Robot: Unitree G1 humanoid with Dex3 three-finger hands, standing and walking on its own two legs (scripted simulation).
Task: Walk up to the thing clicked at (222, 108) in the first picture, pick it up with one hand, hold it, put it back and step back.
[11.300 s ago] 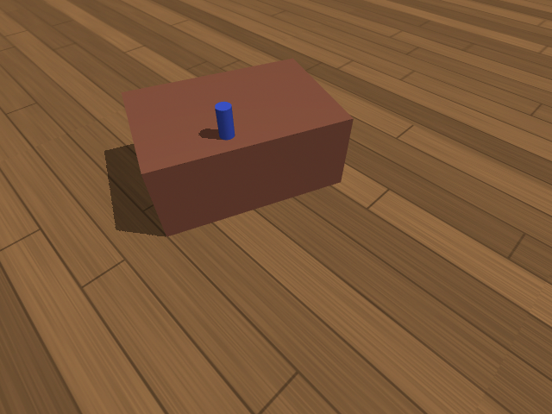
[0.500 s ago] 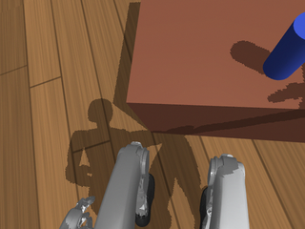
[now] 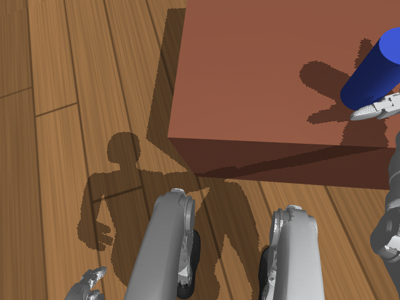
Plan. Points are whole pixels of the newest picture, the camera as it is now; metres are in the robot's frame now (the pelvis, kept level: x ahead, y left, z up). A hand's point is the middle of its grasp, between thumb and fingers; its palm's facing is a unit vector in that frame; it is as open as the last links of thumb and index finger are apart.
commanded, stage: rest palm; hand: right
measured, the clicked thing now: (377, 74) +0.53 -0.23 +0.01
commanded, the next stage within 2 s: close in 0.14 s
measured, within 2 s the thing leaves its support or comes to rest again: leaves its support in 1.22 s
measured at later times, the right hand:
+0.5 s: hand (373, 75) +0.53 -0.23 +0.01, palm faces +0.14 +0.99 +0.00, open 15.6 cm
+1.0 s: hand (373, 73) +0.53 -0.23 +0.01, palm faces +0.15 +0.99 -0.02, open 9.5 cm
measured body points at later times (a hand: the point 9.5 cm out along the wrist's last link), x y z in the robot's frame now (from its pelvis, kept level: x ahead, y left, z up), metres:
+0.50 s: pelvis +0.00 +0.00 -0.01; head +0.21 -0.04 +0.39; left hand +0.10 +0.28 -0.12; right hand +0.52 -0.28 +0.01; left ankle +0.10 +0.13 -0.41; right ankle +0.08 -0.13 -0.41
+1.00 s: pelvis +0.00 +0.00 +0.00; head +0.21 -0.04 +0.39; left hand +0.08 +0.27 -0.12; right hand +0.52 -0.28 +0.01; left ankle +0.10 +0.13 -0.41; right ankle +0.08 -0.13 -0.41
